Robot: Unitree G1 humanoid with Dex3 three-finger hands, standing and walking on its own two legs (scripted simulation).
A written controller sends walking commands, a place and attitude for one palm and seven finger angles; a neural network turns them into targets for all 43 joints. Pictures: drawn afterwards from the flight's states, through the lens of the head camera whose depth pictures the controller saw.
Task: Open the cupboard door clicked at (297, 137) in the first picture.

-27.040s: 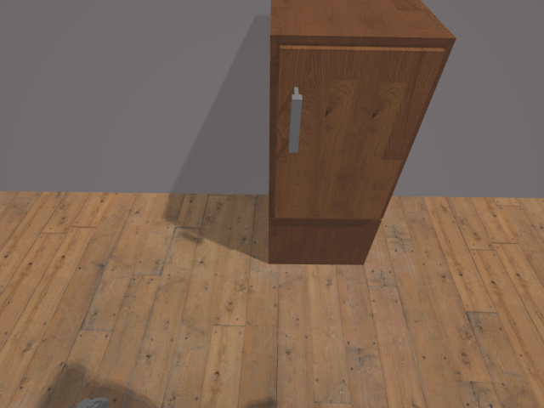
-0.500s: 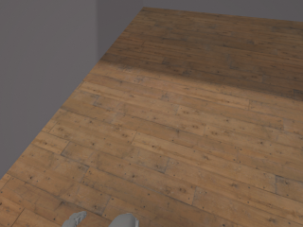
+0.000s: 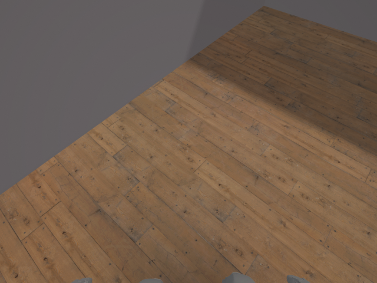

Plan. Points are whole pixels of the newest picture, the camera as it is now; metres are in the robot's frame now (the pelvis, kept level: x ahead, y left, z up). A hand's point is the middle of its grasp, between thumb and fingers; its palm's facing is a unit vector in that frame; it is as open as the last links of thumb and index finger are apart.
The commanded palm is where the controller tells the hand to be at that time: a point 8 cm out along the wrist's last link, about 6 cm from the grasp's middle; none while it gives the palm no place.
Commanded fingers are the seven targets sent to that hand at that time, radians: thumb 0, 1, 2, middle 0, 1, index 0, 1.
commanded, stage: turn to face it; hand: left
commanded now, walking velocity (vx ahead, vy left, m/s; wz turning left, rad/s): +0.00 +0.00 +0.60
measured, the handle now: out of the picture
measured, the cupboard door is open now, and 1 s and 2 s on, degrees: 51 51 51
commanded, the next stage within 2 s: none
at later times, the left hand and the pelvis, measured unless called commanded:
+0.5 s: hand out of the picture +0.01 +0.18 -0.18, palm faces +0.34 -0.91 -0.24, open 7.3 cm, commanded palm none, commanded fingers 0.00 0.90 0.90 -0.20 -0.30 -0.20 -0.30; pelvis +0.01 -0.04 -0.01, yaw +19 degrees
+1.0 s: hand out of the picture -0.02 +0.11 -0.16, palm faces +0.60 -0.76 -0.23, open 7.3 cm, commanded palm none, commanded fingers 0.00 0.90 0.90 -0.20 -0.30 -0.20 -0.30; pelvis +0.04 -0.08 +0.01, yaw +38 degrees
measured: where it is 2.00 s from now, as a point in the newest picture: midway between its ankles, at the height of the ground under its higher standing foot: outside the picture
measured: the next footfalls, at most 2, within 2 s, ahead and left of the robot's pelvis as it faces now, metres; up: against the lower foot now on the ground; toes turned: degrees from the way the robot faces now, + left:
right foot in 0.08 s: +0.06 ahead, -0.15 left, +0.00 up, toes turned -1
left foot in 0.42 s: +0.03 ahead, +0.10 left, +0.00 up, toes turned +22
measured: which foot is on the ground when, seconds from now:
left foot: down 0.00-0.08, up 0.10-0.40, down 0.42-0.72, up 0.74-1.00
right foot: up 0.00-0.06, down 0.08-0.42, up 0.44-0.70, down 0.72-1.00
